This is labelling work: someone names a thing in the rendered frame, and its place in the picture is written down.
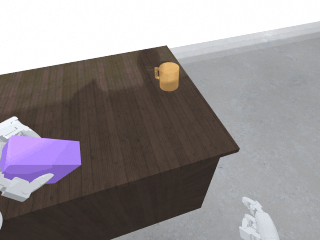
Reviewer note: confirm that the sponge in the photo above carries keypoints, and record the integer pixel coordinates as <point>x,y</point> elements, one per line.
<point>31,157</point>

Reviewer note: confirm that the robot right hand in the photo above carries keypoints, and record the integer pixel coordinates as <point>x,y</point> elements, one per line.
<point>261,227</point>

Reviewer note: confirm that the table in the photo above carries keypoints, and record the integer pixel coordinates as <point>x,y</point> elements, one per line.
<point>147,155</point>

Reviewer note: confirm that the robot left hand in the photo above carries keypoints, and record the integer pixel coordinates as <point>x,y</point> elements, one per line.
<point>17,188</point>

